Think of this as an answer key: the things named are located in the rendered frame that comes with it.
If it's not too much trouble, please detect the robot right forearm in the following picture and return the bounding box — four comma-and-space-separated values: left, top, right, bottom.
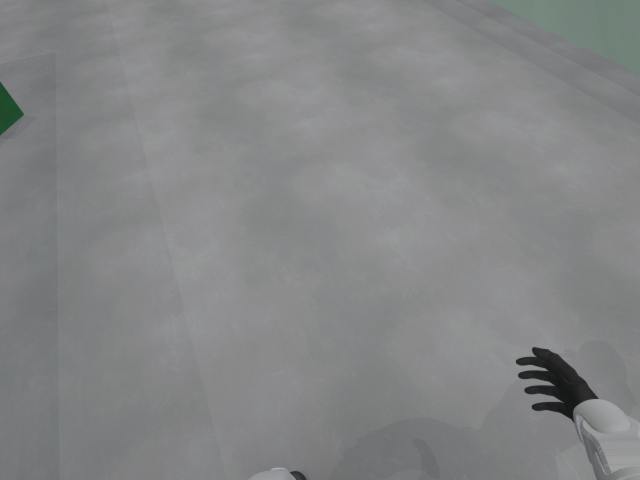
573, 399, 640, 480

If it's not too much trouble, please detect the carton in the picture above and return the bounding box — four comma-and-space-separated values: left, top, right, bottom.
0, 82, 24, 135

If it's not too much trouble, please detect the robot right hand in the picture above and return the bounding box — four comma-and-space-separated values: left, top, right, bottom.
516, 347, 599, 422

